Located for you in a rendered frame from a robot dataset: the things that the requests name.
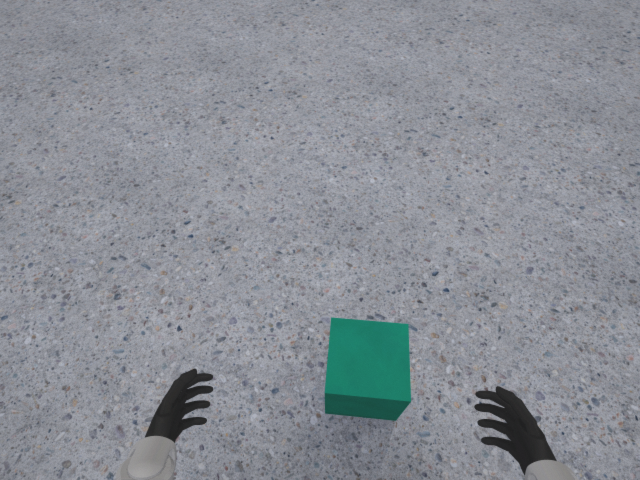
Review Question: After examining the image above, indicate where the carton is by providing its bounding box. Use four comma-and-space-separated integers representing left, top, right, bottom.
325, 318, 411, 421

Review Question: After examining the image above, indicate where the right robot hand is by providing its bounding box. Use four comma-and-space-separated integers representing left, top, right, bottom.
474, 386, 557, 475

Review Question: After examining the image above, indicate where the left robot forearm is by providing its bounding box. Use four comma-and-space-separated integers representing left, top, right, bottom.
116, 436, 177, 480

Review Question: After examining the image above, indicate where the left robot hand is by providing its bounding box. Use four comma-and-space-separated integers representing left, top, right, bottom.
145, 369, 213, 443

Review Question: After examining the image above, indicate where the right robot forearm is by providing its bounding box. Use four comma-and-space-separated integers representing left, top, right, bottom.
525, 460, 578, 480

